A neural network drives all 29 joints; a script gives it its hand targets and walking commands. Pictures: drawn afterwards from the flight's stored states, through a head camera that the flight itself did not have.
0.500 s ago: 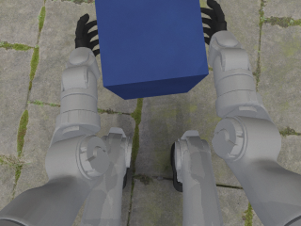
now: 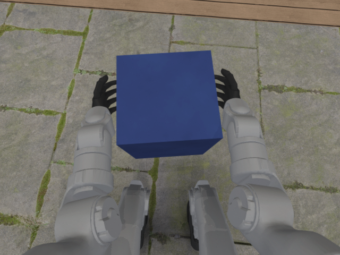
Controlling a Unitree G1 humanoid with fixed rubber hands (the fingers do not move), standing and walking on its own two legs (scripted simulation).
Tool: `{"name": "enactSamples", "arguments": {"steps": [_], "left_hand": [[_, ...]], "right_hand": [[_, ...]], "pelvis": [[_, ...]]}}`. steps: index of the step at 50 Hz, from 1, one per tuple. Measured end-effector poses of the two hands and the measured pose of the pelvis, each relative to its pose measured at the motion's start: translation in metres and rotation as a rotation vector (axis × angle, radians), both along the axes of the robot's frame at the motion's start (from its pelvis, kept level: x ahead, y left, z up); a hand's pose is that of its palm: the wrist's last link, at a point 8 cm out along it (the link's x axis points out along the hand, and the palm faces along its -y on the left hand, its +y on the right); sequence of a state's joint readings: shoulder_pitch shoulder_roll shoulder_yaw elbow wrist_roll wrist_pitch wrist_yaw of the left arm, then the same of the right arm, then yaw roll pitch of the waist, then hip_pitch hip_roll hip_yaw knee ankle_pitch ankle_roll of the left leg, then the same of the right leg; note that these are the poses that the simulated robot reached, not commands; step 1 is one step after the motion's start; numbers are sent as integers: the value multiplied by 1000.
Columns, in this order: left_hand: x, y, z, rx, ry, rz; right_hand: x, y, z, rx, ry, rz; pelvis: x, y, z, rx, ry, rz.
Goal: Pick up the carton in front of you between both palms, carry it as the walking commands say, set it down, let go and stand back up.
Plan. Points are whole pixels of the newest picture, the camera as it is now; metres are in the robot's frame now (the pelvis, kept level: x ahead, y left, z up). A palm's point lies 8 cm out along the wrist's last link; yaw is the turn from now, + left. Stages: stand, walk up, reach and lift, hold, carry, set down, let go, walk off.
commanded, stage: reach and lift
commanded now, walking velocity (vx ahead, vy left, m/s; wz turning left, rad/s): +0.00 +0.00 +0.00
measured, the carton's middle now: (167, 113) +0.45 +0.01 -0.11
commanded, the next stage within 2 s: hold in 1.84 s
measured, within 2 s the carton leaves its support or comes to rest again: neither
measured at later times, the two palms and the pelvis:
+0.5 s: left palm (71, 96) +0.39 +0.16 +0.12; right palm (263, 94) +0.39 -0.14 +0.12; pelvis +0.05 +0.01 +0.14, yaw +0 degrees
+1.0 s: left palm (23, 81) +0.35 +0.16 +0.22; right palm (315, 87) +0.35 -0.14 +0.22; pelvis +0.06 +0.01 +0.20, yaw -1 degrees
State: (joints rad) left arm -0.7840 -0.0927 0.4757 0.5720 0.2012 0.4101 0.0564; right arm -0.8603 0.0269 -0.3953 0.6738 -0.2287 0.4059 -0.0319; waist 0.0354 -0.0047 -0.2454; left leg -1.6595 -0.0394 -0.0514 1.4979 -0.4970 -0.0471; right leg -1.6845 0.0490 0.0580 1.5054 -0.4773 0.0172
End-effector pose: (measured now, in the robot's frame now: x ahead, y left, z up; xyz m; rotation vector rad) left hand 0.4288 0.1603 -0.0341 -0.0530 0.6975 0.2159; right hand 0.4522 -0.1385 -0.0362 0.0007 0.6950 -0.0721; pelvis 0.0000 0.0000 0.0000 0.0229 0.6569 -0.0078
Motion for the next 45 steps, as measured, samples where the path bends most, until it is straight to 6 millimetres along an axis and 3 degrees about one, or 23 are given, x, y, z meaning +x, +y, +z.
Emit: {"name": "enactSamples", "arguments": {"steps": [28,37,45], "left_hand": [[-45,-3,169,-6,-5,-61],[-60,-4,221,4,-24,-84],[-69,-3,254,25,-32,-111]], "right_hand": [[-64,-4,170,-4,-5,-61],[-83,-5,222,-7,-25,-72],[-95,-4,255,-28,-34,-65]], "pelvis": [[51,7,150,-21,-376,1],[64,9,182,-25,-545,-1],[64,11,195,-29,-681,-1]]}}
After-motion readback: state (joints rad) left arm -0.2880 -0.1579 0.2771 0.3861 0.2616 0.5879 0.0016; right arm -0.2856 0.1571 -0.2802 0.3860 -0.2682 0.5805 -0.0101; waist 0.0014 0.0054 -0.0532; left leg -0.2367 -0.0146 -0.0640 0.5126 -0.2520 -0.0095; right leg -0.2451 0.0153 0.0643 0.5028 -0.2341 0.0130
